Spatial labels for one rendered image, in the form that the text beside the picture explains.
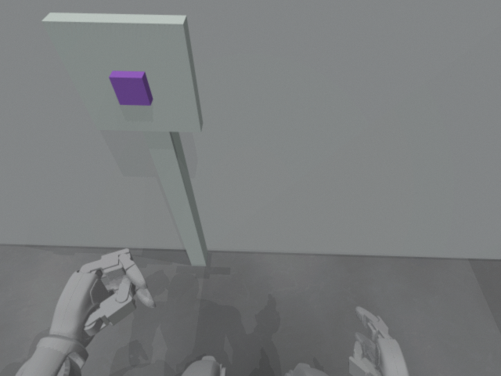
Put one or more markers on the left robot hand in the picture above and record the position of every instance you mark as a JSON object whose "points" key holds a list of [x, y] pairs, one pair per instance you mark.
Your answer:
{"points": [[76, 316]]}

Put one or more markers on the button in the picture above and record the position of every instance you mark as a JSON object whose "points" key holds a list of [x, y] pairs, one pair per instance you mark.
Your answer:
{"points": [[131, 87]]}

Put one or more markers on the robot left forearm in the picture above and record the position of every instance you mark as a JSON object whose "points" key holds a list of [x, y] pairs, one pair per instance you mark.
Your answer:
{"points": [[55, 356]]}

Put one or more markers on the robot left thigh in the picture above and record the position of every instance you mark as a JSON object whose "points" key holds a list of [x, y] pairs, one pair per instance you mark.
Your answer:
{"points": [[205, 368]]}

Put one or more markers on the panel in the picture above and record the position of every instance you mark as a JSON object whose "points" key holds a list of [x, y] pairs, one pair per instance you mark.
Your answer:
{"points": [[92, 45]]}

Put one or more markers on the right robot hand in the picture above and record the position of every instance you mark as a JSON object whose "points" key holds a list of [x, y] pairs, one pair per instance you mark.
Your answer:
{"points": [[385, 358]]}

